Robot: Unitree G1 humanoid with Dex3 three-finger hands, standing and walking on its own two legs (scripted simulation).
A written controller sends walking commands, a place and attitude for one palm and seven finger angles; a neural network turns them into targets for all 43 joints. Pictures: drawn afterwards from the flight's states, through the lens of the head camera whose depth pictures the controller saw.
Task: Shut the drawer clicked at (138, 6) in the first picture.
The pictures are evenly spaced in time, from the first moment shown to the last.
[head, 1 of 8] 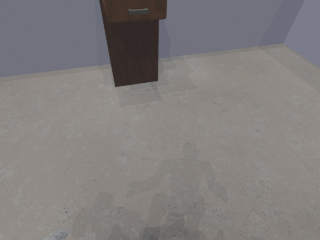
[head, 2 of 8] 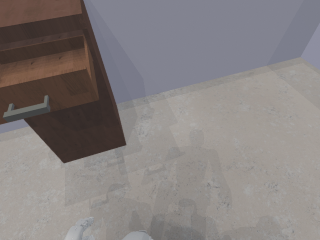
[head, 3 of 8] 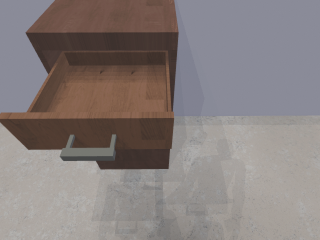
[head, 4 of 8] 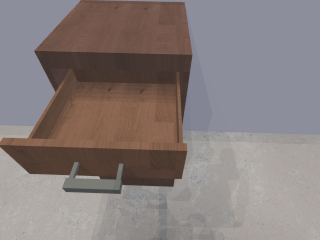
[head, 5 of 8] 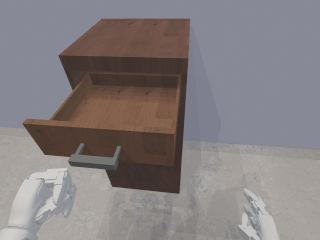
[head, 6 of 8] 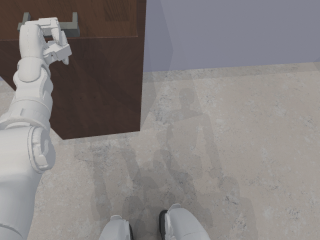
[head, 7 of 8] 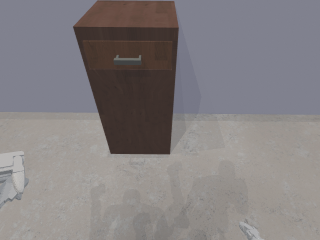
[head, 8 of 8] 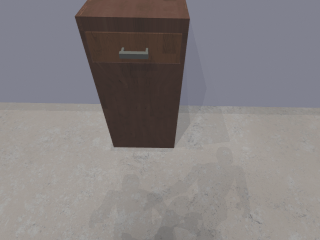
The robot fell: no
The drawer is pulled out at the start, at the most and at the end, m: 0.29 0.29 0.00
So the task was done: yes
